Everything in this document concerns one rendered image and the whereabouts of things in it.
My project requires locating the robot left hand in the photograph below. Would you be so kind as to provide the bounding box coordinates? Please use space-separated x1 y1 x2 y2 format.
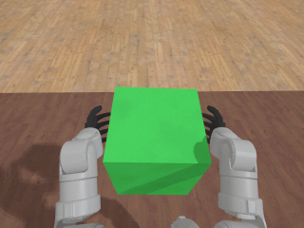
85 105 111 143

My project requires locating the carton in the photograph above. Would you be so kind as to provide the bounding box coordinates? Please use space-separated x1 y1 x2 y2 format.
103 86 212 195

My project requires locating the robot right forearm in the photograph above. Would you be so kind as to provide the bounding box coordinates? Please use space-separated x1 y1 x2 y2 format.
209 127 267 228

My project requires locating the robot left forearm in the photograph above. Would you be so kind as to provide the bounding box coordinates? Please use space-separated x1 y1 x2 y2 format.
54 127 104 228

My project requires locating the right robot thigh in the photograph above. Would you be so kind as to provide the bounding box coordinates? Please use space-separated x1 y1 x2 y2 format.
170 218 199 228

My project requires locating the robot right hand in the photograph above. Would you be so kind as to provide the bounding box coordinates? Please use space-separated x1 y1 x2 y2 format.
201 105 226 144

